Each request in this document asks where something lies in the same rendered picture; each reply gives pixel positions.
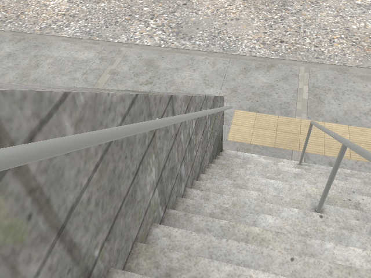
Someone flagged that stairs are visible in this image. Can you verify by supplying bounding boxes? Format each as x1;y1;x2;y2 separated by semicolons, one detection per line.
106;149;371;278

